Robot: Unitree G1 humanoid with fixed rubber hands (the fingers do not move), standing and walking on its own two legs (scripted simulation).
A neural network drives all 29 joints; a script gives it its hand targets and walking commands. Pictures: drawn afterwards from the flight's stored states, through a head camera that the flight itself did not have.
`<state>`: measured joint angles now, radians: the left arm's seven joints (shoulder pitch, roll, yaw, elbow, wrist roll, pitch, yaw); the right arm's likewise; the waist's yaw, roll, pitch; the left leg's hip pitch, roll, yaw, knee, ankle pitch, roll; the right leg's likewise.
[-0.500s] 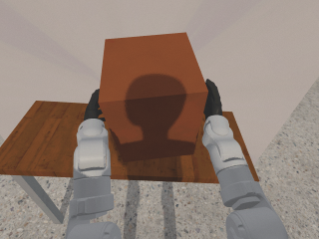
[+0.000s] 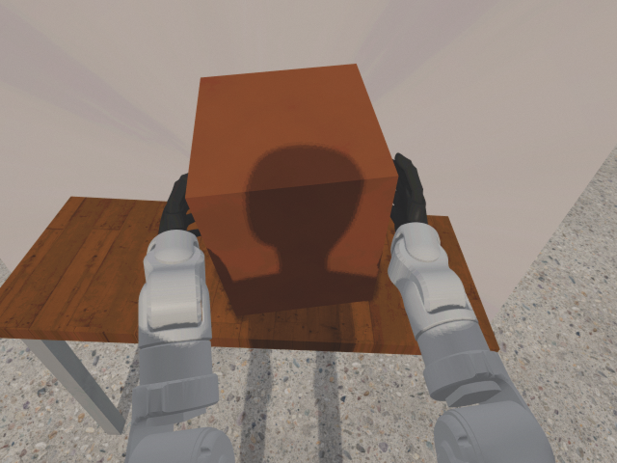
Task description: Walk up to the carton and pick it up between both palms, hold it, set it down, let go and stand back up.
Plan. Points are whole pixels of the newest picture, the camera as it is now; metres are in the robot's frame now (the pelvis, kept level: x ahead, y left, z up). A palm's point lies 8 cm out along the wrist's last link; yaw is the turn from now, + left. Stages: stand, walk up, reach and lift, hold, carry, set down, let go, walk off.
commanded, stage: hold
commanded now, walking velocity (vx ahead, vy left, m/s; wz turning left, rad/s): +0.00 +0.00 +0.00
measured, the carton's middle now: (292, 197) +0.42 +0.01 +0.15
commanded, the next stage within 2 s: none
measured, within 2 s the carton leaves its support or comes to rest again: neither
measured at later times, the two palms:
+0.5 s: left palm (175, 234) +0.35 +0.15 +0.16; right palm (405, 216) +0.36 -0.13 +0.17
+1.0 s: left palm (177, 235) +0.35 +0.15 +0.15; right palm (407, 218) +0.36 -0.13 +0.17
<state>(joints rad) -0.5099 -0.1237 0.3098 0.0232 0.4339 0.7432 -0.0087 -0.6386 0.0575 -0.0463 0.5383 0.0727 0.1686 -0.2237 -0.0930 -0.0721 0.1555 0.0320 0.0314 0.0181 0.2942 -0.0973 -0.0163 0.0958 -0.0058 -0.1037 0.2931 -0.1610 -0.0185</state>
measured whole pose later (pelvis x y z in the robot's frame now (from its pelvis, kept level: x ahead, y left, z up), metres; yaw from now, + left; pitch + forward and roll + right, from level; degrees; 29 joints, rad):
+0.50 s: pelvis +0.00 +0.00 +0.00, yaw +0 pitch -13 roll +0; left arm -0.52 -0.12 0.31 0.04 0.43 0.74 0.00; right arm -0.65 0.06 -0.06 0.56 0.06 0.15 -0.22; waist -0.09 -0.08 0.15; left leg 0.03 0.03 0.02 0.30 -0.10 -0.01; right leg 0.09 -0.01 -0.11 0.29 -0.16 -0.02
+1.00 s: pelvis +0.00 +0.00 +0.00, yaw +0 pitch -13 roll +0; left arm -0.51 -0.12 0.31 0.02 0.43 0.74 -0.01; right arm -0.64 0.05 -0.04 0.54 0.07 0.16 -0.23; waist -0.09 -0.07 0.16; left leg 0.03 0.03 0.02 0.30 -0.10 -0.02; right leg 0.09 -0.01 -0.11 0.29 -0.16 -0.02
